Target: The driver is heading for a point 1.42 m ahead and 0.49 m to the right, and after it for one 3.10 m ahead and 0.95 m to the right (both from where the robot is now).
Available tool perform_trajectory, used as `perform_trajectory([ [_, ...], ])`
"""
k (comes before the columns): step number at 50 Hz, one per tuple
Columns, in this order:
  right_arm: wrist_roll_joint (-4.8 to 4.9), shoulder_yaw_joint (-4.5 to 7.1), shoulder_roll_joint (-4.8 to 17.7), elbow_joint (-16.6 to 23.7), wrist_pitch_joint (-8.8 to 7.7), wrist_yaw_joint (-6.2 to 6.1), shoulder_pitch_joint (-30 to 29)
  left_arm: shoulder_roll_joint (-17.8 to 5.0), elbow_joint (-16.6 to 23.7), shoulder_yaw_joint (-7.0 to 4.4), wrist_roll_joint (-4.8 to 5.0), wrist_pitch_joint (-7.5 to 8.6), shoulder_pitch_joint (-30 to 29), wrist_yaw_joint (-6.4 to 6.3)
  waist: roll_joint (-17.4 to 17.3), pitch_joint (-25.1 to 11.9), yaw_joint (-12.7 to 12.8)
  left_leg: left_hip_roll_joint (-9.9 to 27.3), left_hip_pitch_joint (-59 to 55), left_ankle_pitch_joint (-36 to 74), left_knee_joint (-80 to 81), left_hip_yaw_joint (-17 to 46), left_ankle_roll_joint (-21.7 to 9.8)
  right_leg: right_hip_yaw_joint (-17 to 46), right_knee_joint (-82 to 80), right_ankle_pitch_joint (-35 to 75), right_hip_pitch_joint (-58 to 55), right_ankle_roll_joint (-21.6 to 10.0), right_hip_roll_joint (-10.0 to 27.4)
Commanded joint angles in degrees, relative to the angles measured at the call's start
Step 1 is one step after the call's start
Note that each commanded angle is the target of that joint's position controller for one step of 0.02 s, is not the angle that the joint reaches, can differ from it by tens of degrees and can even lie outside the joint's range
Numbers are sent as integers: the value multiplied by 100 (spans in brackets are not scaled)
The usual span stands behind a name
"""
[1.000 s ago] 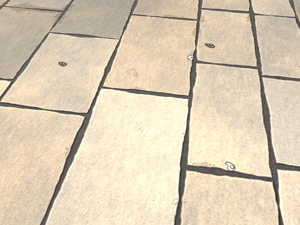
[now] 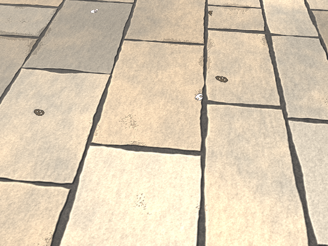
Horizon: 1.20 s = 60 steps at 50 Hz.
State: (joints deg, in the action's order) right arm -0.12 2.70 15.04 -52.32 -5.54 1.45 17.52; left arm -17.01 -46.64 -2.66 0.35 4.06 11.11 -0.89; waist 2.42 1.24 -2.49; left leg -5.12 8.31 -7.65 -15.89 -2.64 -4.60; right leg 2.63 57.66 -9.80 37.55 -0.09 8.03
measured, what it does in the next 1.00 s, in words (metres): walks ahead: right foot, then left foot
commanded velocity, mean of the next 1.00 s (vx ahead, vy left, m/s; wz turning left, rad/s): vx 0.50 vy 0.00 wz -0.03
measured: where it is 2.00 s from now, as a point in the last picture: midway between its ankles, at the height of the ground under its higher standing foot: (188, 133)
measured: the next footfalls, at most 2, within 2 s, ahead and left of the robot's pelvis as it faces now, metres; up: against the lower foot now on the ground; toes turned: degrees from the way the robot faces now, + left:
right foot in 0.26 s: +0.32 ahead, -0.17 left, +0.00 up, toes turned -2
left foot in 0.82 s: +0.63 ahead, +0.07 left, +0.00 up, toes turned +2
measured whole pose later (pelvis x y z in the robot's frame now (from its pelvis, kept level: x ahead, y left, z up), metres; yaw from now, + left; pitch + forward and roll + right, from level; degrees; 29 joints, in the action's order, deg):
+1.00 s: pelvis +0.55 -0.02 +0.00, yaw -3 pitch +0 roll +1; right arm -0.6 3.0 14.7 -51.1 -5.7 1.6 12.1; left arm -16.9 -50.7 -3.4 1.9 3.6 15.8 -0.5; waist 2.8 2.1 -0.7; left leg -2.0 13.2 -8.9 -21.6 -5.8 -3.6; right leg 3.6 64.4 -17.1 29.6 -2.0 4.7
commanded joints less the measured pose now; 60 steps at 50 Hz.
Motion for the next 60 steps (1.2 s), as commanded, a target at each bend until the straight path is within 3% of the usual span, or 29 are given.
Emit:
perform_trajectory([
  [1,39,169,900,391,-107,-105,-430,-278,298,-54,-44,44,-3,2,-429,240,217,1577,560,21,1185,1110,-956,75,-931,989,-54,147,136],
  [6,134,191,1077,140,4,-154,179,-172,572,21,48,130,-956,136,-411,330,-186,1635,-26,86,979,826,-783,-165,-2312,1556,-307,173,-161],
  [9,151,211,1101,24,117,-155,366,-287,750,7,70,167,-1204,238,-470,331,-193,1901,-697,260,596,922,-677,-115,-2717,1023,-234,-15,-243],
  [11,145,237,1166,13,194,-162,330,-424,751,-36,76,194,-985,278,-620,197,-9,2003,-955,795,229,986,-564,-203,-2877,558,-627,-182,-362],
  [12,139,234,1179,35,231,-163,209,-547,649,-106,69,208,-550,275,-642,-42,281,1874,-948,1645,-319,849,-456,-359,-3046,455,-1263,-309,-522],
  [13,89,169,1011,58,256,-162,222,-830,384,-257,59,211,328,236,-514,-634,662,1530,-674,2272,-1439,577,-296,-423,-3070,450,-2504,-497,-610],
  [14,-61,22,671,241,240,-168,296,-1304,201,-385,-3,186,1401,186,228,-1617,993,1141,397,1020,-3352,235,-64,784,-2898,614,-4218,-886,469],
  [15,23,-135,69,287,103,-120,936,-1650,51,-459,-32,149,1608,234,1809,-2100,605,96,2637,-2291,-5049,298,256,3486,-3739,-781,-5829,-1711,1458],
  [16,155,3,752,214,-9,-100,585,-996,152,-286,-6,167,1496,257,965,-1798,821,388,3263,-2481,-5704,1013,182,3694,-4108,-1399,-5633,-1546,1367],
  [17,276,80,1002,357,-82,-78,81,-782,237,-210,-19,183,1048,243,617,-1068,758,669,3559,-1934,-5744,925,80,2844,-4150,-1060,-4992,-1328,1203],
  [18,237,65,933,392,-98,-108,-160,-701,315,-175,-41,185,647,242,184,-717,594,963,3372,-1418,-5523,756,101,2217,-4251,-338,-4318,-1249,979],
  [20,114,92,796,399,-26,-118,-236,-494,342,-119,-103,208,313,251,184,-392,330,1269,2890,-840,-4988,743,190,1480,-4568,517,-3474,-1200,645],
  [22,102,66,594,352,88,-123,-122,-481,273,-126,-68,255,334,258,189,-341,213,1297,2684,-658,-4716,664,295,1098,-4809,989,-3207,-1275,520],
  [25,34,52,520,522,163,-142,-561,-636,114,-177,-38,258,525,203,40,-77,245,1332,3090,-123,-3963,616,473,706,-5029,1459,-3165,-1350,499],
  [30,49,-15,352,779,87,-67,-1483,-730,-112,-192,5,170,842,100,94,173,520,1126,2869,1225,-2215,377,518,99,-5185,1254,-3167,-1132,229],
  [35,110,-30,409,1061,13,65,-2177,-798,-423,-232,63,50,1240,60,98,369,667,979,2941,1126,-1459,383,334,124,-4921,1365,-3938,-1088,575],
  [38,110,32,587,1069,-26,136,-2007,-892,-470,-282,78,-36,1129,19,191,195,442,841,2526,544,-1265,305,115,150,-4452,2209,-4361,-950,739],
  [40,95,221,895,735,-26,94,-892,-880,-437,-267,52,-109,949,3,204,-494,-165,490,898,447,-1100,-23,-128,-128,-3120,3736,-4178,-749,410],
  [41,57,349,1210,468,-10,36,119,-711,-341,-178,-18,-120,986,-13,-58,-1248,-537,971,-768,547,-1348,484,-397,-322,-1727,2980,-3268,-570,118],
  [42,-30,496,1784,361,33,-8,750,-25,-236,34,-48,-10,1673,62,-1382,-2057,-340,2488,-3069,-322,-1114,3079,-1326,-491,572,246,-795,-119,-853],
  [43,38,362,1320,356,42,0,763,-183,-346,19,55,125,1561,78,-1539,-2316,-461,2821,-3184,-1061,-237,4433,-1473,403,1466,-2396,30,-152,-1106],
  [44,60,266,1034,410,24,-13,318,-700,-206,-136,253,203,1051,104,-1157,-1336,-426,2657,-2396,-1328,-89,3584,-1131,578,1797,-2115,533,-262,-776],
  [45,47,213,848,498,9,-23,-135,-736,-117,-149,283,217,719,86,-838,-799,-237,2461,-1541,-1119,68,2777,-902,404,1565,-1543,465,-311,-430],
  [46,25,155,629,512,-21,-11,-487,-680,-103,-173,208,181,560,47,-652,-391,-67,2227,-793,-796,312,2205,-756,331,1197,-1107,257,-278,-223],
  [47,-25,114,487,512,-72,-2,-699,-612,-148,-212,160,94,663,19,-816,-225,131,2020,-303,-478,516,1719,-614,378,919,-778,-104,-257,-48],
  [49,-77,132,478,428,-138,8,-789,-329,-235,-185,147,-66,905,19,-853,-146,296,1887,192,28,804,1151,-607,370,813,-460,-485,-186,24],
  [51,-99,177,614,326,-184,-27,-733,-268,-140,-194,141,-150,758,4,-709,6,336,1867,272,522,948,688,-646,433,591,-55,-224,-112,31],
  [56,-89,196,771,212,-147,-169,-585,-172,128,-180,84,-89,59,103,-527,179,157,1697,-73,1144,1037,-208,-491,238,-1010,1377,43,-42,-95],
  [60,-13,236,926,58,-25,-236,-137,-7,495,-85,67,-76,-741,254,-354,419,-179,1920,-796,1427,947,-516,-461,-169,-1877,1511,277,-133,-151],
])
Velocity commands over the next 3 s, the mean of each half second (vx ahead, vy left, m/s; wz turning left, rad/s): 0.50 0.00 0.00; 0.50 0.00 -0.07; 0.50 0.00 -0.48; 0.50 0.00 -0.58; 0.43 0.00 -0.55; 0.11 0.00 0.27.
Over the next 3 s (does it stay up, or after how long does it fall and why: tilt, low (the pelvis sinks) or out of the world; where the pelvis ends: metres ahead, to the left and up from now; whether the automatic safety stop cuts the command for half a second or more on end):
stays up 1.37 -0.42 -0.01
